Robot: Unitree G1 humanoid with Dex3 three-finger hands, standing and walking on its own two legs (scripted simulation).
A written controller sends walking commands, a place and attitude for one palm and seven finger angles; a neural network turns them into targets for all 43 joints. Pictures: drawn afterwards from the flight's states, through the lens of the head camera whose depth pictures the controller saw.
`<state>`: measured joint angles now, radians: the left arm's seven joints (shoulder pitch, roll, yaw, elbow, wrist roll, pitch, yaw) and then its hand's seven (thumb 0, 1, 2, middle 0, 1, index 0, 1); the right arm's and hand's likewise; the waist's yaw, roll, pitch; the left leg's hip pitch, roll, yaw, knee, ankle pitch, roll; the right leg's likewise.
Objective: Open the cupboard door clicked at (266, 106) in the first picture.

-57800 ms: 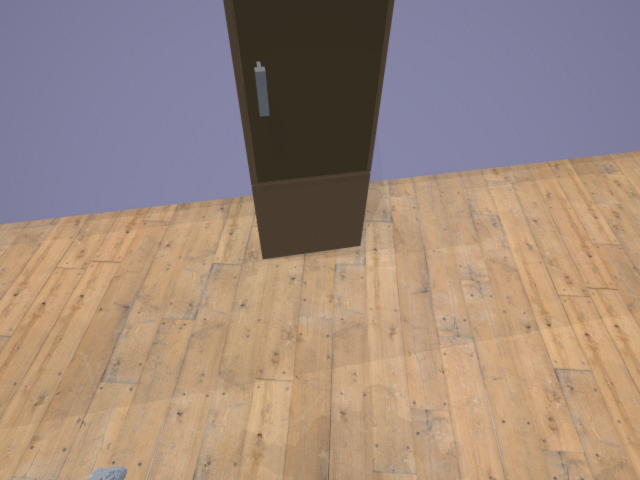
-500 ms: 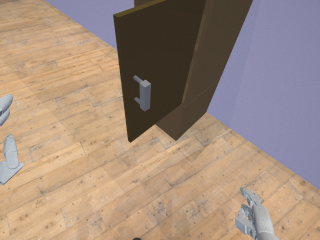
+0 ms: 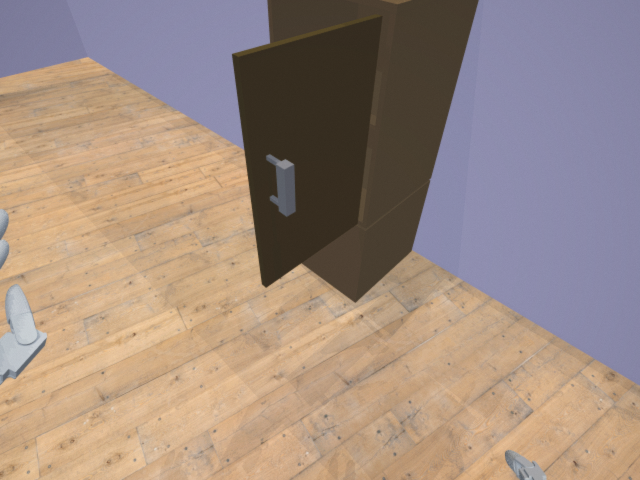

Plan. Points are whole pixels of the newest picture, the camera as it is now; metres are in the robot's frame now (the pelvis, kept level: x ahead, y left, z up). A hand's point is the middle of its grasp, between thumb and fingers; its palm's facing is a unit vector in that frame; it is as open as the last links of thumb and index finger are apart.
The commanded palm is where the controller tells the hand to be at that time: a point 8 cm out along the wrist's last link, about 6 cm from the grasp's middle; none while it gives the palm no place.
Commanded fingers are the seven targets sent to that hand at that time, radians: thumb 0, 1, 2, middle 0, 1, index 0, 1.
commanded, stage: stop stepping back and stand still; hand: left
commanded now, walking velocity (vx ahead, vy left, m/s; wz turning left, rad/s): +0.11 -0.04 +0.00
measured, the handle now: (279, 184) +0.69 +0.11 -0.01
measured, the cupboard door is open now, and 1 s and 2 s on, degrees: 88 88 88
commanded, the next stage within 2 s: let the arm hang, fingers relaxed in 0.22 s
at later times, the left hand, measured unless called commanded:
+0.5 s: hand (153, 472) +0.16 +0.22 -0.08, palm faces +0.09 -0.94 -0.34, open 7.4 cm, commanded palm none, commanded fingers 0.00 0.90 0.90 -0.20 -0.30 -0.20 -0.30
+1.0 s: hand out of the picture -0.04 +0.21 -0.15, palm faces +0.03 -0.96 -0.27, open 7.3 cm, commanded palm none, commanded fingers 0.00 0.90 0.90 -0.20 -0.30 -0.20 -0.30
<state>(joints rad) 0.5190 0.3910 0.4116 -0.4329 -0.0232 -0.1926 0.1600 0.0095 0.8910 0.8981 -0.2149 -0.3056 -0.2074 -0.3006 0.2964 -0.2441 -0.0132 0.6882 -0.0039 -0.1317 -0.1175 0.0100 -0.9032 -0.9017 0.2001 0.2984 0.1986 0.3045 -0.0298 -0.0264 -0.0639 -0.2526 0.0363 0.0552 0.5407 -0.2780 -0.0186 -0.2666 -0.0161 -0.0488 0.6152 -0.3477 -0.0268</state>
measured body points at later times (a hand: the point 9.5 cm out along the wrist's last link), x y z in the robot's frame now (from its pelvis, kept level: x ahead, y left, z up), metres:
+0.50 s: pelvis -0.01 +0.00 -0.01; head -0.02 -0.03 +0.44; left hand +0.16 +0.27 -0.05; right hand +0.12 -0.23 -0.14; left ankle +0.01 +0.13 -0.73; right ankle -0.01 -0.09 -0.73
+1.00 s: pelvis -0.02 +0.00 +0.01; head -0.01 -0.01 +0.46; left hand -0.04 +0.26 -0.13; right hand -0.04 -0.23 -0.15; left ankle +0.01 +0.13 -0.73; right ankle -0.01 -0.09 -0.73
